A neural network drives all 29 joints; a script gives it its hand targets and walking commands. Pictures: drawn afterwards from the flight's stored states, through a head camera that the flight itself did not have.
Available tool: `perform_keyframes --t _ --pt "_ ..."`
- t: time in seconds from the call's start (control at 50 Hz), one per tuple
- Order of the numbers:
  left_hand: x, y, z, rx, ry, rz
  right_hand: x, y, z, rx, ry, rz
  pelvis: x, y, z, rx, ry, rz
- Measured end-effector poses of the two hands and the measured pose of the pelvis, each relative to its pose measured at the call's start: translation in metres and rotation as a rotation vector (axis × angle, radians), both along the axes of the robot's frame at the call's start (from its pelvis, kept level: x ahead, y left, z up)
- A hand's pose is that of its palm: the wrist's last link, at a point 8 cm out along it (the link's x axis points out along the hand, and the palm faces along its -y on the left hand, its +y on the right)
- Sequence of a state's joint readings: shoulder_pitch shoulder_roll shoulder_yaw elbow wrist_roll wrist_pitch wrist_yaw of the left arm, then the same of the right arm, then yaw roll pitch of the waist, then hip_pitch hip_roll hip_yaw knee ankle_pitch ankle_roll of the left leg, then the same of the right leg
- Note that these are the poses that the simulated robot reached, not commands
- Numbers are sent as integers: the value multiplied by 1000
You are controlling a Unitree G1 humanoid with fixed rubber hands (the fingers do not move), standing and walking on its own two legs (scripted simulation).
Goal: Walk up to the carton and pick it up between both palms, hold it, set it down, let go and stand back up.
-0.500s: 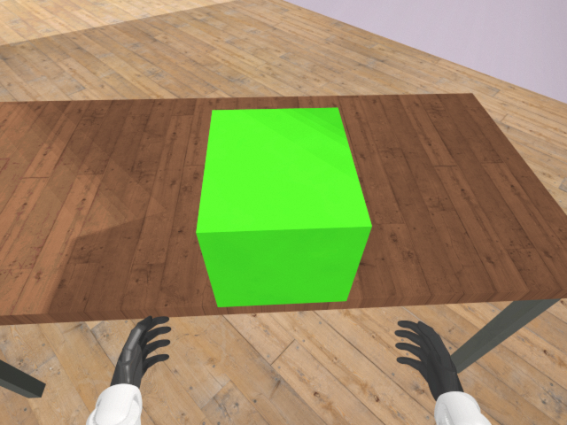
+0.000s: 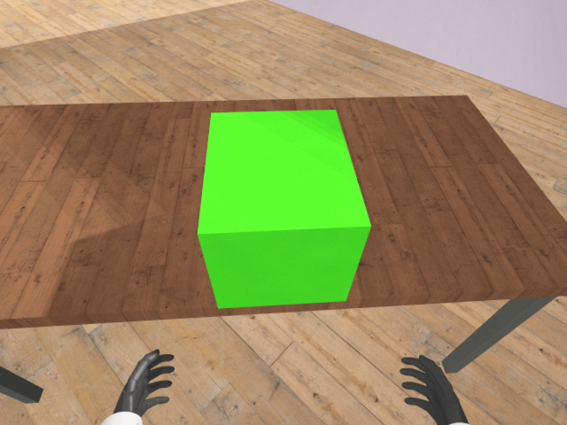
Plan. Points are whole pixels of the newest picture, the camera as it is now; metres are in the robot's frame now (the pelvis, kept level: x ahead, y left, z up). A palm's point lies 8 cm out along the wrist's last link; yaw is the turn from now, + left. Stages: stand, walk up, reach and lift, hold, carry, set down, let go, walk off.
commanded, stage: let go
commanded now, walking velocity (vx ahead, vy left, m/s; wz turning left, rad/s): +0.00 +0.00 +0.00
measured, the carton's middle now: (278, 206) +0.48 +0.04 +0.00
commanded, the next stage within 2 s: stand in 0.52 s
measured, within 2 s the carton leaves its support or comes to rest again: neither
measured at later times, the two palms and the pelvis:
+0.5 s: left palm out of the picture +0.14 +0.22 -0.09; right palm out of the picture +0.13 -0.22 -0.09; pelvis -0.01 +0.00 +0.00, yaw +0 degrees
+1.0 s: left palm out of the picture -0.02 +0.25 -0.13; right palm out of the picture -0.01 -0.24 -0.13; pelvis -0.04 +0.01 +0.00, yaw +2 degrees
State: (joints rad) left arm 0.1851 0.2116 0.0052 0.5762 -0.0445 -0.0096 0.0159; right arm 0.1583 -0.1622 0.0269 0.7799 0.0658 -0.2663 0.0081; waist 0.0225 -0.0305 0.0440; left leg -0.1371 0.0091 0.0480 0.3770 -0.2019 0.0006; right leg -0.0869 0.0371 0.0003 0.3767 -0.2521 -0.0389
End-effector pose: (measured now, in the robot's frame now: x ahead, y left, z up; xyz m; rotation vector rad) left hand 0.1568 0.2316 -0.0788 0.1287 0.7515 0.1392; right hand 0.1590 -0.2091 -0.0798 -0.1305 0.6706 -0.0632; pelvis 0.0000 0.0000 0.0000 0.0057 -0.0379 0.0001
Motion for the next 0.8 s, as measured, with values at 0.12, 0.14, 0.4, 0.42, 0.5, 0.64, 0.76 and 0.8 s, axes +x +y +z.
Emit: perform_keyframes --t 0.12,0.14,0.4,0.42,0.5,0.64,0.76,0.8 --pt "-5 -1 -4 7 49 -14 -10 -3 -4 -12 40 -6 -3 1 0 0 -2 -2" --pt "-6 -1 -5 8 57 -16 -11 -3 -5 -14 47 -6 -4 1 0 0 -2 -2" --pt "-16 -6 -11 20 116 -29 -28 -11 -11 -31 98 -9 -10 0 -1 0 -1 -6" --pt "-16 -7 -11 20 117 -29 -29 -12 -11 -31 99 -10 -11 0 -1 0 -1 -6" --pt "-17 -8 -11 21 117 -30 -32 -15 -10 -34 102 -14 -12 -1 -1 1 -1 -7" --pt "-37 -1 -20 41 109 -42 -54 -26 -25 -84 238 -54 -8 0 -4 -10 9 10" --pt "-84 13 -34 48 206 7 -89 -33 -37 -98 336 -77 -9 1 -5 -15 -10 19" --pt "-102 16 -38 51 246 20 -103 -34 -40 -100 367 -80 -12 1 -4 -16 -15 21"
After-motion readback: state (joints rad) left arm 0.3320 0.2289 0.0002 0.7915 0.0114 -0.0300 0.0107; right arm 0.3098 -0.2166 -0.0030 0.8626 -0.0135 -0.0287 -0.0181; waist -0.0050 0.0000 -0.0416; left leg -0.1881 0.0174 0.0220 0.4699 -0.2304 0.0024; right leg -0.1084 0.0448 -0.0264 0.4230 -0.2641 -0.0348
